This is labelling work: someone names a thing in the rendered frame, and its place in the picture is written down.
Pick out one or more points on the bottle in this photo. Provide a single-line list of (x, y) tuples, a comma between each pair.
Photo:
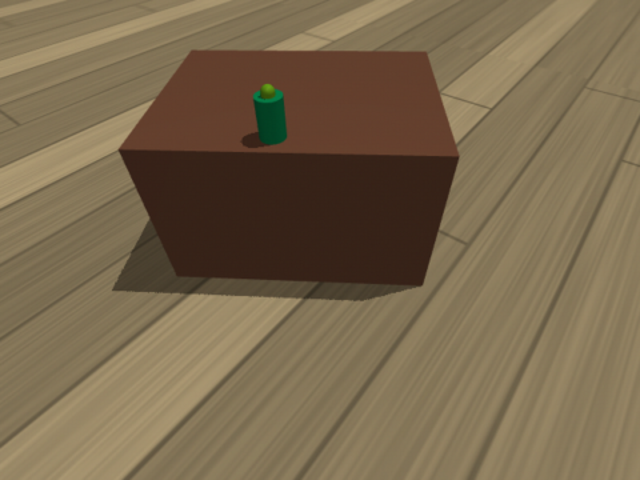
[(270, 115)]

